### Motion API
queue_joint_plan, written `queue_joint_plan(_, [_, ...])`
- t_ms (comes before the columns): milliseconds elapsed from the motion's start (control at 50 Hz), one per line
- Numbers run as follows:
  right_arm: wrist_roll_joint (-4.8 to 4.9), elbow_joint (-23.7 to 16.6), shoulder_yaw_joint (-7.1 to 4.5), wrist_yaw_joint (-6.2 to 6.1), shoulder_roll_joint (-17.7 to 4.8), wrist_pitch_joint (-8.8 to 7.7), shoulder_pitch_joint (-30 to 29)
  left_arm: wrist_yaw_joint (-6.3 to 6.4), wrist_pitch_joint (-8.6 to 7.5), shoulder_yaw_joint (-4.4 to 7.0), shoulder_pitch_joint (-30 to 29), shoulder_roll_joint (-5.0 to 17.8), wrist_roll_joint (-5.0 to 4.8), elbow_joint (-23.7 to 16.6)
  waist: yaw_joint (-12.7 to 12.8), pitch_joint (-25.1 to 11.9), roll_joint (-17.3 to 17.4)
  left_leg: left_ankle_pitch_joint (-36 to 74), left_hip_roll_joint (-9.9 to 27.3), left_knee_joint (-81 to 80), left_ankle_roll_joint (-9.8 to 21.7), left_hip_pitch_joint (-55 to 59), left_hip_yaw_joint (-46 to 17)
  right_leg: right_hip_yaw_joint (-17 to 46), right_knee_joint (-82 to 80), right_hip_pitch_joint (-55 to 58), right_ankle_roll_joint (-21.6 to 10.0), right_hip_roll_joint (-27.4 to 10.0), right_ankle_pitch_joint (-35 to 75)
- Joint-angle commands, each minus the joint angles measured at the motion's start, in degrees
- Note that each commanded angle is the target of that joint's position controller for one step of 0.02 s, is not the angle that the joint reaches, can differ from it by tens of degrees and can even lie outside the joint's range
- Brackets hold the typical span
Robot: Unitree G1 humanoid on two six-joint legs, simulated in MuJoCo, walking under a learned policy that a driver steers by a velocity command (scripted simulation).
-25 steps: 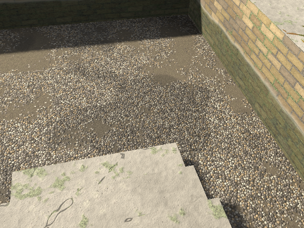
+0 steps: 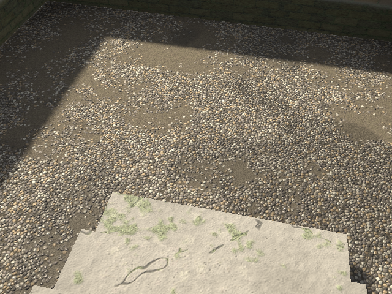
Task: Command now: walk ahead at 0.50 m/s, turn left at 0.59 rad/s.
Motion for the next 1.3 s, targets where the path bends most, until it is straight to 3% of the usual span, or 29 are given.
queue_joint_plan(20, [-0.39,-6.2,1.65,0.16,2.9,-0.99,-15.9,3.3,1.07,-0.61,24.8,-0.3,-0.77,6.1,10.9,11.3,-6.2,9.4,5.7,-16.1,-1.4,-36.9,-1.0,18.7,-2.4,28.8,-11.8,-19.9,27.7])
queue_joint_plan(80, [1.18,-4.2,1.93,1.38,2.9,0.11,-15.0,-1.01,1.75,-1.56,11.8,1.7,3.04,1.3,5.2,12.7,-5.6,31.0,0.7,-19.9,0.6,11.7,8.3,7.5,-10.7,-18.3,-8.7,-13.5,9.9])
queue_joint_plan(160, [-1.19,-2.3,-0.78,0.33,-3.7,0.81,-14.7,-0.52,1.1,1.08,6.7,9.4,-3.01,2.2,2.6,16.7,-2.0,13.3,0.8,-34.1,-0.3,8.5,6.2,7.1,0.1,-2.2,-3.6,-14.8,17.6])
queue_joint_plan(180, [-1.31,0.9,-1.03,-0.37,-2.9,0.2,-7.8,-0.34,2.03,0.72,10.3,9.0,-1.64,3.7,1.0,13.2,-1.5,18.6,0.0,-37.8,-0.7,18.6,6.4,6.2,8.1,-1.4,-2.1,-14.1,25.0])
queue_joint_plan(220, [0.5,13.1,-6.45,-2.09,-12.6,-1.1,22.3,-4.37,4.84,0.08,12.6,8.0,0.43,4.5,-10.4,-2.8,3.0,35.2,-1.3,-36.9,2.3,64.6,9.3,3.5,32.8,-16.4,3.2,-7.5,16.9])
queue_joint_plan(240, [1.95,16.3,-7.83,-2.19,-18.8,-0.01,35.3,-8.45,5.45,-1.44,23.3,-1.3,0.43,4.8,-7.8,-27.4,13.0,63.2,10.8,-9.9,16.7,100.3,-1.7,6.9,60.2,-31.5,5.6,-3.2,-15.6])
queue_joint_plan(260, [2.23,16.4,-7.83,-1.94,-15.8,1.33,40.0,-10.4,4.87,0.05,12.5,5.2,-2.22,0.1,-15.3,-34.6,7.0,66.3,17.3,-9.3,21.1,104.7,-9.4,11.7,73.5,-40.3,6.3,-3.4,-20.5])
queue_joint_plan(280, [1.89,15.6,-7.0,-3.18,-13.0,1.28,35.2,-10.32,4.16,0.85,-1.7,9.0,-4.86,-4.5,-17.5,-23.1,4.4,58.8,17.7,-14.3,17.9,90.1,-8.5,11.6,77.4,-49.3,5.9,-5.8,-21.4])
queue_joint_plan(320, [4.62,12.7,-5.33,-2.24,-9.2,0.1,19.7,-7.6,2.74,-0.5,-6.5,5.4,-5.81,-8.9,-9.0,-9.7,-1.3,34.2,20.5,-23.8,16.7,55.0,-9.3,15.3,65.7,-47.4,4.5,-10.8,-20.6])
queue_joint_plan(340, [2.8,12.2,-3.59,-1.02,-4.6,-0.58,15.0,-6.31,2.9,-1.35,-3.3,2.7,-5.37,-7.2,-4.0,-0.8,-6.1,33.6,21.0,-27.3,13.1,31.2,-5.4,18.9,55.4,-33.8,4.1,-12.6,-16.0])
queue_joint_plan(360, [6.59,9.3,-4.03,-4.52,-6.7,-0.13,9.2,-1.44,8.89,0.65,2.8,1.9,-9.51,-0.9,-1.6,-0.8,1.1,29.9,20.0,-32.7,13.8,24.7,-6.4,13.1,58.9,-24.4,1.0,-3.4,-10.9])
queue_joint_plan(380, [6.3,7.1,-3.26,-5.19,-5.3,-0.63,4.2,0.48,11.23,0.17,2.9,-0.4,-8.26,-2.3,1.1,3.6,0.1,16.4,18.3,-36.1,12.2,16.2,-1.7,18.4,49.5,-24.1,-0.1,-4.4,5.6])
queue_joint_plan(400, [2.19,7.4,-0.42,-2.27,1.3,-4.35,3.5,-4.24,7.61,-1.37,10.2,-1.1,-2.48,-2.5,6.2,8.9,-4.6,4.5,15.9,-40.3,11.8,0.6,1.7,22.9,32.8,-18.5,0.0,-10.7,17.8])
queue_joint_plan(500, [0.92,5.5,-2.6,-1.83,-8.4,-3.6,-2.7,-8.12,3.55,2.29,8.3,5.0,-3.65,-3.3,5.3,3.5,-0.7,-2.9,10.7,-28.7,7.8,-0.2,10.1,15.3,28.9,-2.4,1.3,-2.5,31.9])
queue_joint_plan(540, [3.01,3.9,-5.2,-4.2,-12.5,-3.23,-1.8,-4.75,2.45,4.0,-5.5,8.7,-4.03,-12.1,1.3,3.1,2.1,-5.6,17.5,-28.2,10.5,14.3,3.9,17.3,22.1,-13.7,0.4,-2.7,15.7])
queue_joint_plan(600, [4.44,6.3,-6.56,-8.29,-9.0,-2.41,11.9,0.27,3.44,2.66,-15.5,4.6,-3.89,-16.7,-7.9,4.9,0.8,-12.9,24.1,-27.0,10.8,35.3,-6.2,16.7,5.9,-27.9,-1.3,-4.0,14.1])
queue_joint_plan(640, [4.21,2.6,-6.24,-9.03,-5.8,-2.38,12.5,2.06,2.82,3.66,-13.6,7.9,-5.48,-16.3,-8.2,-2.6,-9.5,-27.4,13.8,-14.5,4.1,30.2,4.9,19.5,-3.5,-13.9,-9.6,-5.2,43.6])
queue_joint_plan(660, [3.23,-2.9,-5.94,-8.7,-4.0,-2.98,3.9,2.12,1.75,5.27,-5.9,13.0,-5.28,-15.0,-3.5,-6.5,-20.4,-46.0,-0.7,3.9,-4.3,14.2,17.7,36.4,-14.3,0.9,-22.0,-12.5,57.0])
queue_joint_plan(680, [3.76,-8.3,-6.41,-7.93,-7.4,-3.08,-10.0,-0.08,0.26,6.35,4.9,16.5,-2.62,-12.8,5.7,-5.2,-13.5,-57.6,-7.7,14.5,-6.8,-3.9,6.8,49.7,-16.3,10.5,-27.3,-16.5,57.8])
queue_joint_plan(720, [6.56,-9.3,-5.66,-8.48,-4.9,-2.8,-8.8,-3.06,-0.16,7.4,4.1,14.6,-2.45,-10.8,3.4,-1.9,-6.0,-52.2,-5.6,21.7,-8.0,-10.9,-4.6,45.3,-12.1,11.2,-25.4,-19.6,69.5])
queue_joint_plan(760, [2.88,-7.8,-6.1,-10.07,-7.2,-2.15,-3.4,-3.95,1.62,6.54,-5.0,11.0,-4.7,-12.6,-2.9,-3.6,-5.3,-44.4,-3.7,23.6,-8.3,-5.7,-3.7,37.1,-9.6,2.6,-21.6,-16.2,72.7])
queue_joint_plan(800, [2.13,-7.3,-5.4,-10.2,-5.3,-1.09,-0.7,-4.19,3.18,5.78,-8.2,8.8,-4.07,-14.5,-5.0,-4.7,-5.0,-34.9,-4.4,21.9,-9.6,0.1,-2.6,32.8,-10.9,-5.1,-18.8,-11.1,68.0])
queue_joint_plan(980, [3.02,-9.6,-2.87,-7.92,-4.0,2.77,-4.5,-5.07,2.38,5.82,-6.7,12.2,-4.89,-17.7,-0.9,-5.0,-9.4,-33.9,-5.8,8.3,-13.1,4.5,1.0,40.9,-10.5,-8.1,-20.2,-10.1,48.6])
queue_joint_plan(1060, [1.86,-7.7,-2.0,-7.28,-3.8,1.19,-5.1,-6.03,2.64,5.44,-6.4,12.3,-5.34,-18.5,2.1,-1.3,-11.2,-41.3,-6.8,-2.2,-10.2,7.3,2.4,49.4,-17.0,-10.6,-20.0,-7.8,2.4])
queue_joint_plan(1160, [4.09,-6.0,-1.49,-5.66,-2.4,-1.84,2.1,-6.42,4.28,5.36,-15.1,13.2,-4.83,-19.9,-3.5,-1.3,-8.7,-28.6,-11.5,-26.8,-5.7,32.8,5.1,48.2,-11.6,-20.0,-20.8,-2.4,6.4])
queue_joint_plan(1200, [1.92,-2.0,-3.92,-6.99,-9.7,-3.73,16.9,-7.33,3.43,3.18,-12.0,4.6,-3.77,-19.4,-6.5,-3.0,1.6,-8.5,3.5,-28.1,4.7,52.7,-11.5,37.8,13.6,-38.0,-12.7,6.9,3.0])
queue_joint_plan(1220, [-0.37,-2.0,-5.24,-6.24,-15.1,-4.1,21.2,-7.24,2.32,3.1,-10.5,3.6,-4.13,-22.3,-6.7,-0.8,9.0,0.2,18.7,-33.6,21.7,57.1,-37.1,33.0,28.4,-58.7,-7.6,13.3,-2.7])
queue_joint_plan(1240, [-0.53,-0.8,-4.84,-4.95,-11.4,-3.13,18.1,-6.29,1.97,3.46,-11.6,6.5,-2.72,-20.2,-5.1,3.1,-4.3,2.7,23.5,-35.5,23.7,56.8,-35.2,35.0,33.1,-66.4,-5.6,5.8,3.3])
queue_joint_plan(1300, [3.42,-1.2,-1.12,-3.67,2.7,-3.02,9.7,-5.41,3.93,2.86,-8.3,5.5,-1.8,-14.0,-2.1,-0.4,-0.7,-0.9,4.8,-30.8,9.9,44.1,-9.7,25.1,36.4,-57.1,-2.2,-0.2,20.5])
Velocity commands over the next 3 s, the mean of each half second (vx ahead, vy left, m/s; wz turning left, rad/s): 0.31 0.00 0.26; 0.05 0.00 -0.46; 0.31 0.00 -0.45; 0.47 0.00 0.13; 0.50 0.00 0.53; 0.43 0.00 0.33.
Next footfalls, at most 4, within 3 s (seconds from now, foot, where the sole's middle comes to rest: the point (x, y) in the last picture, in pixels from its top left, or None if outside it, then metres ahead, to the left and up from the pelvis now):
0.22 left None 0.34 0.20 -0.91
0.60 right None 0.37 -0.02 -0.91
1.18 left None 0.37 0.18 -0.91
1.72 right None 0.65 -0.19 -1.09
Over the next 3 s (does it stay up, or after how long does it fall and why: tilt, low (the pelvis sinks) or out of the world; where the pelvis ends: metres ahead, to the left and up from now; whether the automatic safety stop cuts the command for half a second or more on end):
stays up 1.31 -0.13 -0.67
